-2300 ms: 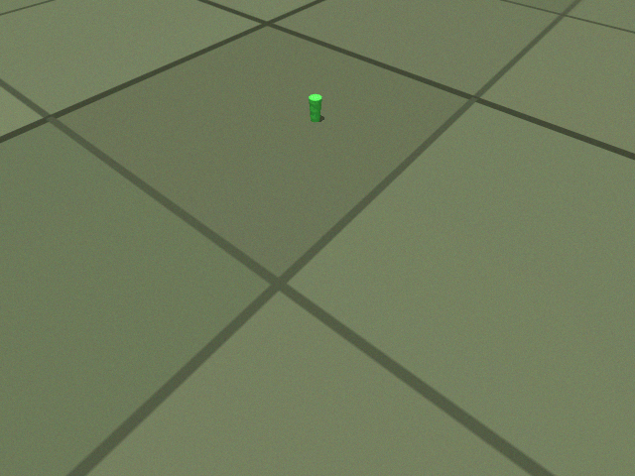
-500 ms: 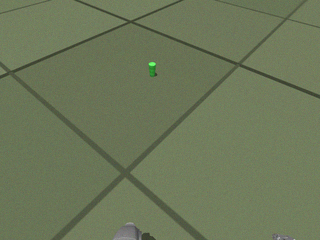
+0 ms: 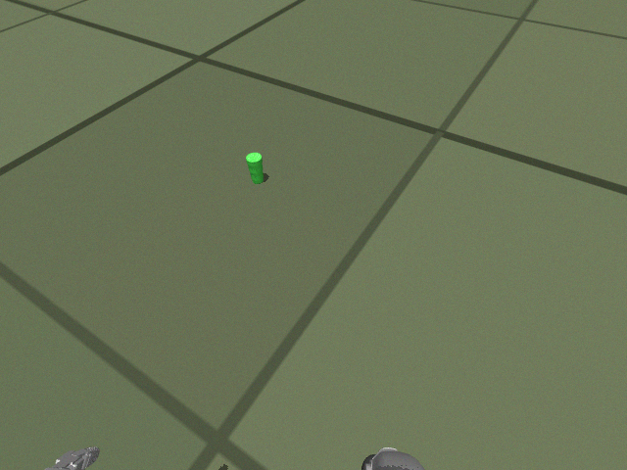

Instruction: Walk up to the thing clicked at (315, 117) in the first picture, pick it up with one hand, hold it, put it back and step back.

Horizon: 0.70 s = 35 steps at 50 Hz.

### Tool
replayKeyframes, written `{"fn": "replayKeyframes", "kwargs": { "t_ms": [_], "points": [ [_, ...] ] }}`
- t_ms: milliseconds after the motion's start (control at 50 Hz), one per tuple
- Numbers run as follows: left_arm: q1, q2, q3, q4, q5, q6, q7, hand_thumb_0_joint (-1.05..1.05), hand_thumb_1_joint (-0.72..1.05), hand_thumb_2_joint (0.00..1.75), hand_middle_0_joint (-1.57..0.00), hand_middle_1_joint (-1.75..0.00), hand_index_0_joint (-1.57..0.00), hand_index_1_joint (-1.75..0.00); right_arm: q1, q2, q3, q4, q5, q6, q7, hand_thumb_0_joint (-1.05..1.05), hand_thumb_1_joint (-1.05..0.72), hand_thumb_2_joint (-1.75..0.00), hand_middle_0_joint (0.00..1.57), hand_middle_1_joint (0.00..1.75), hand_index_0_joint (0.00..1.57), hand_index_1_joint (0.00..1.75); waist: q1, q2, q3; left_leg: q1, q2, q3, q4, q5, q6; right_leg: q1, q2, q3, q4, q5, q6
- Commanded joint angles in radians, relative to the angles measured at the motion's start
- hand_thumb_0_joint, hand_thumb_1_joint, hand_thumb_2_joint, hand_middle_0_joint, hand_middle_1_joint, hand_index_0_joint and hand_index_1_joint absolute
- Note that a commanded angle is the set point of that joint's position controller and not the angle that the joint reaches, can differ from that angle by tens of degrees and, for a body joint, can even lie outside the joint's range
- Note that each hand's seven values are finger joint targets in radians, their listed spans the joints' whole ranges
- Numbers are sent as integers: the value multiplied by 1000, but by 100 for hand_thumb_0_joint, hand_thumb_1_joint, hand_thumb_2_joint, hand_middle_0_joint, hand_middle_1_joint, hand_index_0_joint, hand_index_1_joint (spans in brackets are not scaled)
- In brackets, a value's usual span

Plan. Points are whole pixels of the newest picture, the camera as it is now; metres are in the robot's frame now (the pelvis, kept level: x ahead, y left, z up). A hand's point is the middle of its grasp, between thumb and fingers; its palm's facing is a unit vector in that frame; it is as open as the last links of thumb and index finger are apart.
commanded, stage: walk up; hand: left
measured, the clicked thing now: (255, 169) +1.47 +0.24 -0.68
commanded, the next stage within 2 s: none
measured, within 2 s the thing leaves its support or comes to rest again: neither
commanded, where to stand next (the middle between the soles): +1.12 +0.05 m, yaw -1 degrees
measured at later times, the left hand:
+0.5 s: hand (115, 401) +0.26 +0.32 -0.15, palm faces +0.01 -0.93 -0.37, open 7.4 cm
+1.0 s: hand (181, 213) +0.63 +0.27 -0.11, palm faces -0.06 -0.92 -0.39, open 7.4 cm
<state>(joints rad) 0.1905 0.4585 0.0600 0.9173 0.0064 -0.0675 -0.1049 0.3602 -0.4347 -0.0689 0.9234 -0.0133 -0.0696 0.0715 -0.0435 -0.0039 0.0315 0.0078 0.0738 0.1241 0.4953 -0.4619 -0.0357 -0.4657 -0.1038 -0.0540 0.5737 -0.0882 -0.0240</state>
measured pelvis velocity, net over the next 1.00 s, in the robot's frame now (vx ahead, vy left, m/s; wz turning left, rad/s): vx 0.50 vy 0.01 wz -0.02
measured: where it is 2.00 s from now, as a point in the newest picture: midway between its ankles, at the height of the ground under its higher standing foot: (300, 274)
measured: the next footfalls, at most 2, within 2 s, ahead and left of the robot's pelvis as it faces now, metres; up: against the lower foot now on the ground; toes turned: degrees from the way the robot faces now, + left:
left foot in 0.44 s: +0.40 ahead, +0.15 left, +0.00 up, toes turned +7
right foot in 0.90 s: +0.62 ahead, -0.11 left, +0.00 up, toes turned -6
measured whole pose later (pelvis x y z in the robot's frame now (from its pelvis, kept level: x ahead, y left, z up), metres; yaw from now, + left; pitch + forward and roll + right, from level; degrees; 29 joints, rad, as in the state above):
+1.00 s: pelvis +0.50 +0.01 +0.00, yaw -1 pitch -3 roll +1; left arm 0.16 0.39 0.05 0.87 0.00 -0.09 -0.06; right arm 0.34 -0.42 -0.05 0.91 -0.01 -0.04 0.04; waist -0.03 0.04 0.10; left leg -0.23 0.04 0.03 1.01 -0.47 0.04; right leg -0.38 -0.04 -0.08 0.62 -0.20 -0.04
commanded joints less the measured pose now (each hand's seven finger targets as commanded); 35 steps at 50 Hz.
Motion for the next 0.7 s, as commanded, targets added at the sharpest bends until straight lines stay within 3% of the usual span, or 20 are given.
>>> {"fn": "replayKeyframes", "kwargs": {
  "t_ms": [0, 20, 40, 80, 120, 140, 220, 260, 320, 360, 380, 400, 420, 440, 460, 480, 500, 540, 580, 680],
  "points": [
    [333, 334, 118, 8, 8, -42, 52, 0, 90, 90, -20, -30, -20, -30, -30, -114, -15, -136, 9, -38, -22, 0, -90, -90, 20, 30, 20, 30, 199, -368, -171, -587, -70, -5, 650, 0, 94, 685, -222, 440, -192, -378, -109],
    [308, 373, 114, -3, -16, -41, 56, 0, 90, 90, -20, -30, -20, -30, -62, -200, -37, -128, 15, -31, -31, 0, -90, -90, 20, 30, 20, 30, 192, -300, -165, -710, -76, -104, 767, -63, 82, 673, -351, 781, -351, -445, -208],
    [226, 351, 105, -37, -25, -41, 61, 0, 90, 90, -20, -30, -20, -30, -101, -234, -42, -103, 17, -25, -39, 0, -90, -90, 20, 30, 20, 30, 165, -159, -95, -697, -21, -214, 820, 7, 77, 555, -344, 725, -367, -431, -212],
    [108, 276, 85, -64, -20, -47, 71, 0, 90, 90, -20, -30, -20, -30, -96, -211, -34, -78, 29, -25, -32, 0, -90, -90, 20, 30, 20, 30, 101, -116, -51, -664, 29, -203, 729, 131, 86, 458, -241, 430, -311, -214, -199],
    [77, 225, 68, -67, -19, -53, 71, 0, 90, 90, -20, -30, -20, -30, -53, -191, -35, -52, 18, -11, -19, 0, -90, -90, 20, 30, 20, 30, 56, -140, -3, -567, 51, -199, 605, 166, 69, 308, -180, 267, -338, -140, -173],
    [83, 218, 62, -74, -17, -57, 71, 0, 90, 90, -20, -30, -20, -30, -39, -183, -39, -46, 11, -4, -11, 0, -90, -90, 20, 30, 20, 30, 54, -138, -2, -549, 42, -177, 565, 185, 58, 291, -165, 224, -339, -89, -177],
    [83, 240, 71, -95, -3, -66, 68, 0, 90, 90, -20, -30, -20, -30, -148, -166, -44, -86, -5, 6, 16, 0, -90, -90, 20, 30, 20, 30, 75, -130, 22, -562, 50, -126, 320, 221, 28, 267, -163, 143, -392, -250, -202],
    [99, 244, 75, -101, 1, -68, 65, 0, 90, 90, -20, -30, -20, -30, -207, -158, -43, -111, -6, -3, 25, 0, -90, -90, 20, 30, 20, 30, 93, -96, 14, -529, 54, -112, 195, 299, 30, 298, -163, 127, -364, -199, -188],
    [101, 250, 71, -99, -2, -63, 62, 0, 90, 90, -20, -30, -20, -30, -244, -150, -51, -118, -3, -11, 30, 0, -90, -90, 20, 30, 20, 30, 91, -82, 15, -410, 29, -77, 105, 383, 47, 266, -157, 86, -326, -171, -162],
    [87, 264, 72, -100, -1, -55, 62, 0, 90, 90, -20, -30, -20, -30, -216, -157, -59, -110, 0, -13, 30, 0, -90, -90, 20, 30, 20, 30, 63, -74, 8, -312, 10, -53, 79, 351, 63, 234, -166, 81, -273, -151, -155],
    [75, 262, 68, -100, 0, -54, 65, 0, 90, 90, -20, -30, -20, -30, -167, -169, -66, -93, -2, -12, 27, 0, -90, -90, 20, 30, 20, 30, 29, -51, -2, -218, -5, -42, 76, 341, 71, 193, -154, 60, -206, -92, -138],
    [64, 236, 56, -104, 4, -51, 69, 0, 90, 90, -20, -30, -20, -30, -51, -202, -81, -61, -10, -16, 17, 0, -90, -90, 20, 30, 20, 30, -38, 19, -53, -74, -22, -58, 68, 278, 96, 153, -117, 30, -13, 31, -117],
    [128, 174, 31, -102, -5, -43, 72, 0, 90, 90, -20, -30, -20, -30, 66, -261, -101, -33, -24, -25, 3, 0, -90, -90, 20, 30, 20, 30, -78, 188, -124, 98, 46, -194, -29, 110, 154, 27, -27, -46, 310, 23, -77],
    [168, 99, 13, -115, -21, -39, 70, 0, 90, 90, -20, -30, -20, -30, 104, -346, -122, -54, -28, -33, -11, 0, -90, -90, 20, 30, 20, 30, -74, 373, -150, 209, 307, -682, -183, -76, 235, -227, 131, -24, 577, -390, -22],
    [141, 205, 32, -97, -14, -35, 87, 0, 90, 90, -20, -30, -20, -30, 68, -367, -127, -71, 19, -30, -14, 0, -90, -90, 20, 30, 20, 30, -68, 215, -150, 129, 369, -800, -260, -122, 296, -227, 90, 108, 651, -416, -39],
    [133, 226, 20, -79, -15, -34, 87, 0, 90, 90, -20, -30, -20, -30, -4, -321, -113, -85, 28, -28, -22, 0, -90, -90, 20, 30, 20, 30, -34, 106, -96, 66, 335, -655, -247, -41, 279, -240, 52, 146, 678, -336, -38],
    [155, 212, 21, -58, -22, -35, 82, 0, 90, 90, -20, -30, -20, -30, -54, -280, -90, -99, 27, -30, -27, 0, -90, -90, 20, 30, 20, 30, 0, 83, -49, -15, 281, -512, -240, 70, 239, -194, 26, 161, 628, -269, -30],
    [183, 199, 27, -32, -22, -29, 72, 0, 90, 90, -20, -30, -20, -30, -89, -224, -64, -105, 23, -36, -31, 0, -90, -90, 20, 30, 20, 30, 29, 134, -10, -95, 220, -336, -236, 300, 220, -142, -11, 132, 530, -221, -19],
    [192, 179, 26, -29, -15, -18, 60, 0, 90, 90, -20, -30, -20, -30, -90, -213, -58, -115, 19, -45, -31, 0, -90, -90, 20, 30, 20, 30, 44, 141, -21, -117, 203, -255, -241, 404, 228, -91, -15, 110, 475, -200, 3],
    [55, 155, 29, -78, 0, -4, 33, 0, 90, 90, -20, -30, -20, -30, -76, -238, -63, -129, 18, -53, -29, 0, -90, -90, 20, 30, 20, 30, 24, 118, 48, -132, 200, -203, -304, 317, 262, -133, -35, 49, 241, -113, 24]
  ]
}}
